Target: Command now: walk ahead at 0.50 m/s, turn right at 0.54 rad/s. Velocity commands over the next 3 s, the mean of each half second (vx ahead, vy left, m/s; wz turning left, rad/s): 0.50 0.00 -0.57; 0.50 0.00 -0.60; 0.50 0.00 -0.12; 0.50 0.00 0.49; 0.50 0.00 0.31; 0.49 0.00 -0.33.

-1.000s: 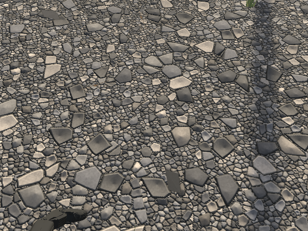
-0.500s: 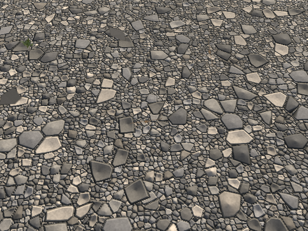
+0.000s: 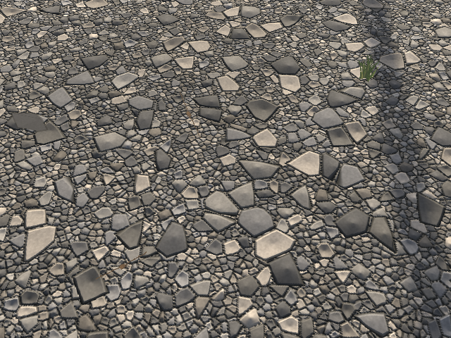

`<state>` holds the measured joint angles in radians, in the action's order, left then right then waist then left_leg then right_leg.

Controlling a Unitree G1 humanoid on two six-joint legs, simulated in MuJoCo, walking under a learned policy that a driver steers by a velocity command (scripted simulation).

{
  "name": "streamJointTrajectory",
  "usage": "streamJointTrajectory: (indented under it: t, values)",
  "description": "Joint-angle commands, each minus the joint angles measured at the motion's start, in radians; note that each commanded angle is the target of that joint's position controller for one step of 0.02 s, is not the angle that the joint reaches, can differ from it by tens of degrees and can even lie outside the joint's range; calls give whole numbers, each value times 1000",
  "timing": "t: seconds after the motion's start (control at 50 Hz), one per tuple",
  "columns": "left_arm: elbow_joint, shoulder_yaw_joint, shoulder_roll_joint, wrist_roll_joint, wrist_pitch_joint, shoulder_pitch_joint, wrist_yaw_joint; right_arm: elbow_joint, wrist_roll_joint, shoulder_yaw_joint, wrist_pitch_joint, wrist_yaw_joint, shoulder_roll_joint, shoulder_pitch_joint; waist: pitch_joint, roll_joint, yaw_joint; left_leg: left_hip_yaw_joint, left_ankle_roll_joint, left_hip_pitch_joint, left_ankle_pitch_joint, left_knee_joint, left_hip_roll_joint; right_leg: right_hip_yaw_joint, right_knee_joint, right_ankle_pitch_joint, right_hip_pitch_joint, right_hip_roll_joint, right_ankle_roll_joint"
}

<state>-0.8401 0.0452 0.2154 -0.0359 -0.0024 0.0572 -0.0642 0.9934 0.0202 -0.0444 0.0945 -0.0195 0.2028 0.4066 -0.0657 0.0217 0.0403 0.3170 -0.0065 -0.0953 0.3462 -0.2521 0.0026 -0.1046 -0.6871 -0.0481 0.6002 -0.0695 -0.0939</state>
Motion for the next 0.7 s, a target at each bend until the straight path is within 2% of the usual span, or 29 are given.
streamJointTrajectory:
  t: [0.02, 0.04, 0.06, 0.08, 0.1, 0.12, 0.14, 0.16, 0.18, 0.2, 0.22, 0.26, 0.32, 0.36, 0.44, 0.54, 0.58, 0.6, 0.62, 0.64, 0.66, 0.68, 0.7]
  values:
    - [68, 14, 63, -5, -9, -29, 2, -36, 2, -35, -6, -13, 174, 9, -14, -112, -41, -43, -105, -2, -906, -55, -291, -56, 44, -104, -76, 65, -52]
    - [56, 21, 76, -4, -9, 23, 7, -37, 4, -40, -15, -15, 191, 4, 20, -123, -65, -33, -102, -22, -1037, -153, -293, -70, 50, -166, -136, 101, -74]
    - [32, 32, 93, -2, -14, 112, 13, -40, 5, -45, -28, -14, 207, -1, 72, -122, -100, -31, -101, -23, -1086, -304, -292, -75, 75, -209, -228, 139, -99]
    - [-12, 50, 119, -7, -25, 254, 25, -50, 2, -47, -38, -9, 214, -13, 151, -88, -164, -18, -80, 59, -982, -529, -279, -55, 156, -184, -419, 168, -130]
    - [-41, 82, 214, -18, -29, 379, 41, -80, 4, -38, -39, -5, 180, -8, 248, 17, -208, -19, -45, 275, -620, -837, -244, 184, 207, -301, -653, 3, -182]
    - [-13, 106, 322, 0, -18, 321, 47, -168, -14, -25, -27, 19, 93, -7, 310, 269, -124, -119, 24, 730, 204, -1210, 10, 778, 357, -320, -906, -256, -350]
    - [-8, 100, 302, 16, -5, 338, 52, -194, -4, -34, -14, 21, 169, -144, 276, 61, -167, -320, 13, 851, 147, -1230, -23, 788, 431, -245, -887, -258, -325]
    - [-14, 89, 260, 20, -7, 290, 62, -208, -17, -27, 1, 26, 148, -180, 163, 16, -136, -337, 1, 870, 41, -1172, -74, 640, 427, -147, -779, -246, -298]
    - [-17, 76, 205, 24, -15, 247, 64, -189, -17, -25, 9, 21, 144, -152, 89, -58, -83, -338, -2, 805, -16, -1062, -110, 544, 434, 6, -646, -200, -253]
    - [-14, 67, 178, 30, -24, 211, 68, -186, 1, -27, -2, 18, 142, -148, 64, -71, -47, -347, 5, 745, -24, -995, -130, 466, 438, 95, -564, -147, -223]
    - [-7, 58, 153, 35, -35, 188, 69, -177, 22, -25, -22, 18, 136, -121, 73, -61, -23, -350, 16, 679, -38, -955, -138, 417, 444, 164, -512, -112, -204]
    - [-11, 55, 161, 42, -55, 207, 66, -185, 30, -22, -54, 26, 120, -116, 79, -39, -5, -339, 40, 652, -35, -897, -134, 378, 458, 220, -469, -77, -208]
    - [-18, 61, 193, 38, -63, 270, 62, -225, 27, -20, -71, 32, 117, -219, 45, -18, -33, -319, 65, 717, -133, -775, -130, 368, 489, 175, -451, -47, -189]
    - [-23, 60, 193, 37, -61, 319, 61, -255, 24, -19, -73, 33, 125, -306, 24, 0, -67, -319, 71, 779, -204, -686, -123, 390, 497, 154, -486, -42, -170]
    - [-31, 59, 195, 35, -59, 394, 65, -300, 19, -13, -69, 39, 128, -425, 22, 24, -114, -327, 65, 827, -305, -545, -90, 412, 466, 200, -582, -36, -143]
    - [-35, 58, 205, 21, -54, 449, 78, -362, 9, 2, -50, 47, 131, -542, 8, 49, -147, -319, 36, 794, -300, -391, -33, 458, 391, 334, -663, -52, -135]
    - [-24, 62, 223, 19, -55, 413, 86, -361, 5, -1, -41, 44, 152, -491, 13, 63, -108, -330, 11, 669, -265, -313, -13, 477, 352, 389, -642, -59, -105]
    - [-11, 65, 237, 19, -57, 369, 86, -340, 3, -8, -36, 37, 169, -409, 36, 69, -63, -324, -7, 531, -224, -277, 11, 466, 298, 483, -595, -46, -79]
    - [-5, 67, 249, 19, -62, 346, 79, -303, 2, -21, -28, 26, 199, -288, 98, 54, -14, -309, -26, 364, -199, -256, 40, 455, 179, 578, -564, -16, -57]
    - [1, 65, 244, 29, -70, 322, 68, -270, 8, -33, -15, 12, 230, -137, 185, 6, 67, -348, -56, 138, -225, -205, -14, 412, -24, 509, -473, 45, -34]
    - [36, 41, 153, 37, -79, 342, 61, -267, 33, -49, -12, -7, 307, 26, 348, -112, 108, -606, -99, -97, -4, -187, -272, 335, -316, 133, -334, 111, -17]
    - [59, 32, 101, 61, -71, 474, 63, -274, 41, -63, -25, -3, 367, -38, 408, -364, -3, -1081, -213, -222, 37, -37, -475, 247, -534, -528, -50, 245, 8]
    - [22, 39, 184, 20, -53, 436, 73, -290, 21, -50, -36, 3, 262, -118, 261, -165, -23, -1050, -202, -77, 169, -23, -434, 247, -605, -437, 24, 135, -2]
